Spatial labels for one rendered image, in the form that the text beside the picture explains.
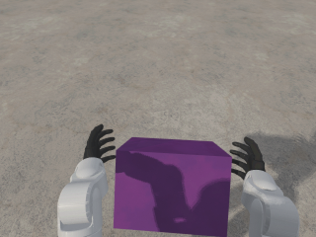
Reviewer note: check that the robot left forearm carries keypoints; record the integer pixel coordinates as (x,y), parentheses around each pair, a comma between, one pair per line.
(79,207)

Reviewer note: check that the robot right forearm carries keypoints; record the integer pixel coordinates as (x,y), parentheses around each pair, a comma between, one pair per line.
(271,213)

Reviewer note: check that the right robot hand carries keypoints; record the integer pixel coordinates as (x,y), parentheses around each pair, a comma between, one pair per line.
(254,159)

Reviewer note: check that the left robot hand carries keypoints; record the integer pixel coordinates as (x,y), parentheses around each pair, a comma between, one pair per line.
(92,149)

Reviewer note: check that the carton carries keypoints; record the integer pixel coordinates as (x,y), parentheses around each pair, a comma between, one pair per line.
(172,186)

